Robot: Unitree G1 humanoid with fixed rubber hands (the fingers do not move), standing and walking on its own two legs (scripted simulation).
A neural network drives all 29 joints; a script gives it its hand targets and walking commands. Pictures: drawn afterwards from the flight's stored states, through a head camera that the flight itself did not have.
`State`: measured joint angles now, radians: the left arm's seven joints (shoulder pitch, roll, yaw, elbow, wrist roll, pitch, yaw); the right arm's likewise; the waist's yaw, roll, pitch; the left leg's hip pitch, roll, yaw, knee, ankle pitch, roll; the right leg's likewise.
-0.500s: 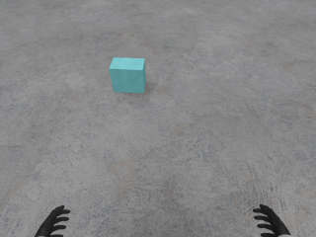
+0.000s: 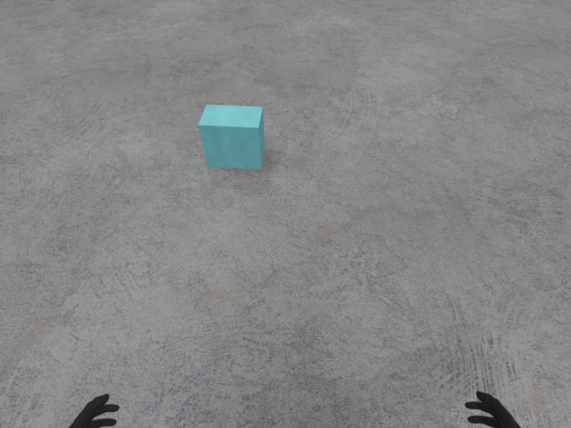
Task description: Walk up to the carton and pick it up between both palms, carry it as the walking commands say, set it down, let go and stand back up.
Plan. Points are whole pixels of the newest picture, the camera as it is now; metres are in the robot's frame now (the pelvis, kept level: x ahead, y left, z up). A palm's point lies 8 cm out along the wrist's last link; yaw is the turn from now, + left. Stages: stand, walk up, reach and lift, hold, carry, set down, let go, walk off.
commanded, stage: walk up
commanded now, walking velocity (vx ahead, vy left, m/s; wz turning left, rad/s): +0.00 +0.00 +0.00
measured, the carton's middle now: (234, 137) +1.58 +0.27 -0.65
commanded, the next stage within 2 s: none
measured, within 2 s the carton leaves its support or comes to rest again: neither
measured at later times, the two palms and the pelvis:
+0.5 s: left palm out of the picture +0.12 +0.43 -0.10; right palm (439, 342) +0.25 -0.23 -0.06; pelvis +0.08 +0.08 -0.03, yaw +9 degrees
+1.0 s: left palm (47, 281) +0.35 +0.42 -0.05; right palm (395, 244) +0.46 -0.21 -0.09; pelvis +0.30 +0.08 -0.02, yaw +11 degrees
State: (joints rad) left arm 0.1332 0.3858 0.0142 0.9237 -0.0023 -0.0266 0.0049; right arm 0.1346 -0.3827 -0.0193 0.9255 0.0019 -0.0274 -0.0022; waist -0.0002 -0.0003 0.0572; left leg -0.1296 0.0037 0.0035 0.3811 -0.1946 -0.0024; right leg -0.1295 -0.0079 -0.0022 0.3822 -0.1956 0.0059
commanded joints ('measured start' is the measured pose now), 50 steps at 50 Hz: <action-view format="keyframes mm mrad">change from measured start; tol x32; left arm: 1 -36 165 35 -38 -1 -12 6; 50 263 299 129 -500 38 -49 -7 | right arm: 1 -36 -165 -35 -38 1 -11 -6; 22 457 -362 -181 -388 -42 -26 36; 50 246 -234 -94 -483 -24 -1 48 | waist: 1 0 1 -48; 18 -16 -141 45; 22 -185 420 -89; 24 -102 37 -24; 50 29 -141 19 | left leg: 1 -6 121 -98 -78 70 25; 5 -4 122 -98 -84 70 25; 7 -231 90 -167 81 -524 108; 10 -692 54 -128 522 -281 42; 20 80 -2 95 229 -104 30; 23 156 421 -838 -229 -792 302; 39 -171 241 -138 -77 -263 176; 44 -629 -16 -149 935 -386 40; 50 -503 97 -69 668 -192 -9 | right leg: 1 -3 -119 96 -76 68 -27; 5 0 -120 96 -82 69 -26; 9 194 -348 401 -201 -652 -246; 17 -170 -290 41 -212 -496 -195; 24 -698 -65 171 952 -303 -54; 41 -10 -4 -83 196 -70 -61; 43 265 -400 633 -51 -542 -229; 50 -61 -313 215 -120 -186 -265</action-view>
